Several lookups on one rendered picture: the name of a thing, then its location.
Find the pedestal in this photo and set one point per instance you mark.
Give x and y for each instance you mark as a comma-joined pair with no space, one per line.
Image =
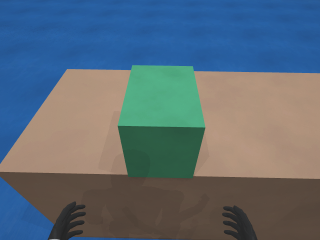
260,152

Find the carton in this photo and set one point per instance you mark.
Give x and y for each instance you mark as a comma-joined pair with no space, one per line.
161,124

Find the right robot hand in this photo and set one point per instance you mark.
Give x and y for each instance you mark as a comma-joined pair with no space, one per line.
244,227

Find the left robot hand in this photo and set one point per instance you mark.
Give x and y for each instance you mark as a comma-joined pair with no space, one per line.
62,226

